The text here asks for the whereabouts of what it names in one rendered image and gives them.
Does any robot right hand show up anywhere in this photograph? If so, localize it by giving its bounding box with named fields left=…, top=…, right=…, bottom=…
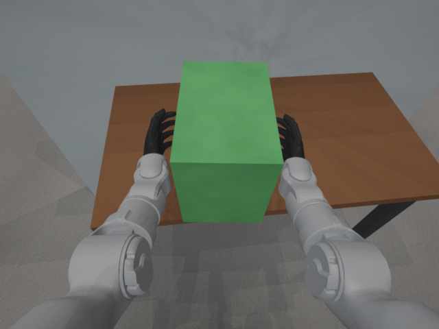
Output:
left=276, top=114, right=305, bottom=162

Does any left robot upper arm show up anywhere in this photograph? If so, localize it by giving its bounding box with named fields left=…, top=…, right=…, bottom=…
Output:
left=9, top=234, right=154, bottom=329

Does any robot right forearm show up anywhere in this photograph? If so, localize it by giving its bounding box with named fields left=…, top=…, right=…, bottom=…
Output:
left=278, top=157, right=391, bottom=288

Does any table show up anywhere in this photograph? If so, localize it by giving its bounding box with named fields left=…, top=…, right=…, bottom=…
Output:
left=90, top=72, right=439, bottom=239

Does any carton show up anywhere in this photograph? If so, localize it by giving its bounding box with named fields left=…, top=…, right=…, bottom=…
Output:
left=169, top=61, right=284, bottom=223

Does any robot left forearm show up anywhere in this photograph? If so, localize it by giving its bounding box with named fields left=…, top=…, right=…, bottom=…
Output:
left=68, top=154, right=171, bottom=286

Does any robot left hand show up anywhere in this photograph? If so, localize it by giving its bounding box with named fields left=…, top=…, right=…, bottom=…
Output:
left=143, top=108, right=176, bottom=155

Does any right robot upper arm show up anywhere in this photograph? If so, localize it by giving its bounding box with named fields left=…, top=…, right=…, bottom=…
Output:
left=305, top=239, right=439, bottom=329

